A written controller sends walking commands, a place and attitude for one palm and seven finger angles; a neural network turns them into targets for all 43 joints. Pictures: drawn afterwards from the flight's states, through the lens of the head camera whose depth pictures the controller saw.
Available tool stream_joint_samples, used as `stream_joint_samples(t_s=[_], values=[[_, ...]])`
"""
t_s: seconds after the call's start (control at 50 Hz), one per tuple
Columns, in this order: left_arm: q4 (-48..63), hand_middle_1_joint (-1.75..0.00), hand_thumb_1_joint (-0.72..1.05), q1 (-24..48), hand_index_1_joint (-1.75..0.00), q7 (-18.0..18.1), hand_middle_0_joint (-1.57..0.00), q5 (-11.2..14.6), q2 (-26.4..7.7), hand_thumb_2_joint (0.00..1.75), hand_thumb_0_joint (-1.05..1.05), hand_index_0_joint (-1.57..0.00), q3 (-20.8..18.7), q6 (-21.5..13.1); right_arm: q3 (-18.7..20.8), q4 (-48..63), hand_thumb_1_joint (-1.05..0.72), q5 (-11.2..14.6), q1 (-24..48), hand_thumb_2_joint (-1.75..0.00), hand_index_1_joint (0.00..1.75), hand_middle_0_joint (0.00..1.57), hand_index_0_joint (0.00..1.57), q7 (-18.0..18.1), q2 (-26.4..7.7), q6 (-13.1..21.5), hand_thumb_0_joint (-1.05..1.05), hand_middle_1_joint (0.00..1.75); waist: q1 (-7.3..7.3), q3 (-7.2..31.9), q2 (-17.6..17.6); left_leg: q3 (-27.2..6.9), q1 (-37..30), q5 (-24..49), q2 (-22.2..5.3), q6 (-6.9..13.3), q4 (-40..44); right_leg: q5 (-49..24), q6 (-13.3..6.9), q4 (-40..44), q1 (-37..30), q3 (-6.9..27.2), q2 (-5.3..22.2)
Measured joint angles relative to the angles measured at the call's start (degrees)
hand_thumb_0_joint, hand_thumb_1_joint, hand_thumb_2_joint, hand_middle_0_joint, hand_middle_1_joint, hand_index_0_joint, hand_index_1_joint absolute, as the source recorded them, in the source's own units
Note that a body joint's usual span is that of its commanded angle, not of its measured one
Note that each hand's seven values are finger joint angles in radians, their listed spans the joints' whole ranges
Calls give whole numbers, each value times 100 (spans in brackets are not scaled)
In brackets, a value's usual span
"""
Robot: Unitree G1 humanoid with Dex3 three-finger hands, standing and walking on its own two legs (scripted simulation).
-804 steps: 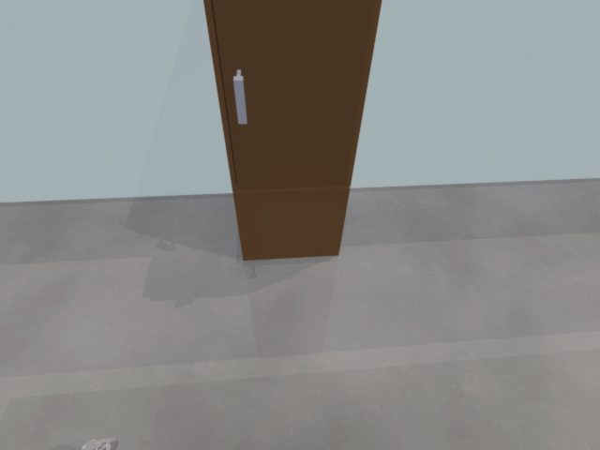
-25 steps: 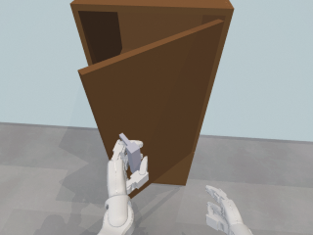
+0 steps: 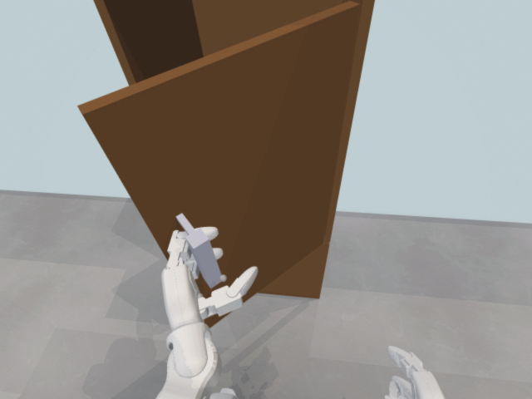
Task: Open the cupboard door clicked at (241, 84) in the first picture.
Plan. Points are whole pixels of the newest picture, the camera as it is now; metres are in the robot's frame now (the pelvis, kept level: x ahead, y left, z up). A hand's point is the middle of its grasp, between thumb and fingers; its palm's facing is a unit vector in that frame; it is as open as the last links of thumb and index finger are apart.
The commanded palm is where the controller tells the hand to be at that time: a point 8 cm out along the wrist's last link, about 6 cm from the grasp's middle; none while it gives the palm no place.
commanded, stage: open thumb and fingers to let go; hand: left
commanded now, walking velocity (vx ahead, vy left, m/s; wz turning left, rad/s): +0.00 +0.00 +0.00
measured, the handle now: (198, 250) +0.32 +0.11 +0.06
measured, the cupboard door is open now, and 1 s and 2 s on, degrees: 44 47 47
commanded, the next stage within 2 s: slide the hand sideways off the handle in 0.44 s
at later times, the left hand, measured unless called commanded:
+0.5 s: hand (222, 280) +0.28 +0.07 +0.06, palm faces +0.25 -0.97 -0.01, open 15.1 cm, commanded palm +0.24 +0.12 +0.06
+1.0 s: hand (204, 312) +0.23 +0.09 +0.06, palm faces -0.18 -0.98 +0.03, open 16.3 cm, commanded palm +0.21 +0.15 +0.06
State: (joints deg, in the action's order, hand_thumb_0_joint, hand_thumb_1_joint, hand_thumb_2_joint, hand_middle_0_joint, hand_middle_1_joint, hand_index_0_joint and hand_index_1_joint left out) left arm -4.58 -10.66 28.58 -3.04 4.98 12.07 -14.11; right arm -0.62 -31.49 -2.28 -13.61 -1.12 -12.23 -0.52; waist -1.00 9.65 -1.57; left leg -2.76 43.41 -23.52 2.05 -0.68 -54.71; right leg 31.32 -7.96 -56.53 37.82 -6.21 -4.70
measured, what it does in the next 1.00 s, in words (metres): shifts its weight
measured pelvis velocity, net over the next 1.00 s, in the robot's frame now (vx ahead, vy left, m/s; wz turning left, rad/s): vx -0.01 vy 0.08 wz -0.07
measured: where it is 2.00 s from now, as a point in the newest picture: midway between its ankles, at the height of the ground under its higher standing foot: outside the picture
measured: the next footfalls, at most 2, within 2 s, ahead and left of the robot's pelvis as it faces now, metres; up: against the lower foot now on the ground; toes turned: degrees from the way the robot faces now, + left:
none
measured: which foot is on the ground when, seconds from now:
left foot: down 0.00-1.00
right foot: down 0.00-1.00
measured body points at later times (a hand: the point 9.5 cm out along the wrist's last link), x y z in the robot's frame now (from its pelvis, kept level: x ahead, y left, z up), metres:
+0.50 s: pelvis +0.00 +0.01 +0.00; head +0.03 -0.01 +0.45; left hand +0.26 +0.12 +0.06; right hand +0.18 -0.21 -0.10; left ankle +0.04 +0.15 -0.68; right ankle -0.03 -0.01 -0.68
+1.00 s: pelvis -0.01 +0.08 -0.01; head +0.03 +0.07 +0.44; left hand +0.24 +0.14 +0.06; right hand +0.15 -0.15 -0.09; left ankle +0.04 +0.15 -0.68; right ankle -0.03 -0.01 -0.68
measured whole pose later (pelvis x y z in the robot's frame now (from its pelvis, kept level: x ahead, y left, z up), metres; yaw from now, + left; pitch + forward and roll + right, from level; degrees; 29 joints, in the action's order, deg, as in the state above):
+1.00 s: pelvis -0.01 +0.08 -0.01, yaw -4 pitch +12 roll -1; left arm 2.7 -17.2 10.0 -2.3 -0.9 19.7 -18.1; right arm -1.7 -22.3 0.1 -16.0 -2.6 -12.4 -2.1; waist -1.4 8.9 -2.3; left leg 0.8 46.5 -26.0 3.1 3.5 -60.6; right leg 31.9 -3.2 -60.5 40.5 -2.1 -3.7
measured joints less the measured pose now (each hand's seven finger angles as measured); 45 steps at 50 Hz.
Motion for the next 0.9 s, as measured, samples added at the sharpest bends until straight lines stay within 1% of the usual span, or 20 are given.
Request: stream_joint_samples(t_s=[0.12, 0.22, 0.3, 0.44, 0.56, 0.58, 0.6, 0.64, 0.68, 0.7, 0.72, 0.74, 0.76, 0.8, 0.84, 0.9], values=[[-69, -122, -22, 36, -122, -62, -31, 81, 3, 42, 0, -32, -84, -73, 3, -6, -91, 14, 44, -90, 30, 20, 20, 9, 32, -25, 1, 29, 28, -3, 18, 5, -5, 19, 13, 2, 6, 5, 8, -27, 24, 62, -13], [-71, -112, -39, 6, -112, -57, -29, 86, 6, 35, 0, -30, -114, -103, -9, 51, -91, 20, 88, -90, 30, 20, 20, 11, 31, -29, 1, 29, 40, -2, 8, -16, -36, 7, 26, 19, 18, 6, 19, -7, -4, 83, -22], [9, -98, -45, -78, -98, -73, -26, 57, 50, 32, 0, -27, -57, -127, 1, 124, -91, 20, 103, -90, 30, 20, 20, 4, 13, -21, 1, 29, 59, 19, -5, -15, -35, -26, 36, -21, 14, 19, 17, -18, 0, 88, -12], [48, -69, -49, -134, -69, -93, -24, -37, -46, 31, -1, -26, 229, -164, -19, 169, -91, 17, 192, -90, 30, 20, 20, 36, 17, -27, 1, 29, 58, -10, 3, -22, -31, -48, 61, -32, -20, 26, 26, -25, -16, 81, 11], [-11, -56, -49, -32, -59, -64, -31, -50, -74, 30, -1, -32, 348, -89, -42, 159, -91, 16, 243, -90, 30, 20, 20, 49, 44, -20, 1, 29, 62, -4, -24, -25, 0, -34, 75, -40, -58, -7, 59, -10, -15, 77, 29], [-14, -54, -49, -32, -57, -149, -32, -91, -99, 30, -1, -31, 344, -108, -66, 169, -91, 38, 253, -90, 30, 20, 20, 27, 37, -15, 1, 29, 50, -15, -19, -15, 13, -32, 86, -15, -72, -7, 100, -32, 0, 84, 43], [-4, -52, -49, -41, -55, -392, -31, -103, -161, 30, -1, -30, 307, -176, -82, 206, -91, 66, 248, -90, 30, 20, 20, -2, 25, -14, 1, 29, 44, -32, -12, -5, 42, -31, 99, 16, -99, -3, 143, -69, 32, 89, 58], [33, -48, -49, -40, -50, -1126, -28, 3, -403, 30, -1, -25, 252, -351, -86, 312, -91, 115, 205, -90, 30, 20, 20, -32, -9, -8, 1, 29, 50, -73, -17, 5, 121, -40, 121, 44, -186, 15, 155, -157, 104, 87, 81], [90, -43, -49, -42, -45, -1878, -25, 211, -683, 30, -1, -20, 254, -471, -75, 418, -91, 178, 147, -90, 30, 20, 20, -40, -56, -6, 1, 29, 51, -114, -67, 14, 179, -65, 133, 66, -284, 33, 159, -228, 145, 87, 94], [129, -41, -49, -58, -43, -2175, -24, 339, -788, 30, -1, -18, 277, -495, -70, 467, -91, 212, 116, -90, 30, 20, 20, -35, -77, -7, 1, 29, 47, -132, -102, 26, 188, -78, 133, 82, -320, 36, 170, -245, 147, 97, 95], [170, -40, -49, -85, -41, -2388, -22, 461, -851, 30, -1, -16, 309, -497, -65, 509, -91, 244, 84, -90, 30, 20, 20, -28, -93, -7, 1, 29, 40, -146, -135, 44, 184, -90, 131, 103, -342, 35, 189, -249, 137, 114, 95], [207, -38, -50, -122, -39, -2521, -21, 566, -870, 30, -1, -15, 340, -485, -62, 547, -91, 270, 48, -90, 30, 20, 20, -20, -103, -7, 1, 29, 33, -155, -162, 67, 170, -98, 127, 127, -351, 29, 214, -243, 122, 138, 95], [241, -37, -50, -166, -38, -2578, -20, 642, -855, 30, -1, -14, 373, -469, -64, 580, -91, 287, 12, -90, 30, 20, 20, -13, -109, -8, 1, 29, 25, -160, -178, 95, 150, -103, 124, 154, -348, 19, 244, -231, 105, 167, 95], [298, -35, -50, -253, -35, -2534, -17, 691, -761, 30, -1, -14, 430, -432, -76, 638, -91, 300, -64, -90, 30, 20, 20, -9, -107, -16, 1, 29, 10, -154, -178, 157, 122, -108, 117, 210, -335, -1, 297, -208, 86, 229, 94], [349, -33, -50, -320, -33, -2362, -16, 609, -652, 30, -1, -14, 497, -412, -88, 701, -91, 290, -132, -90, 30, 20, 20, -22, -98, -27, 1, 29, -12, -140, -159, 207, 132, -120, 111, 261, -349, -11, 338, -209, 99, 278, 94], [449, -32, -50, -407, -32, -2085, -15, 360, -554, 30, -1, -14, 605, -418, -95, 792, -91, 254, -201, -90, 30, 20, 20, -78, -73, -55, 1, 29, -36, -108, -116, 274, 212, -161, 107, 327, -434, 5, 389, -278, 183, 338, 96]])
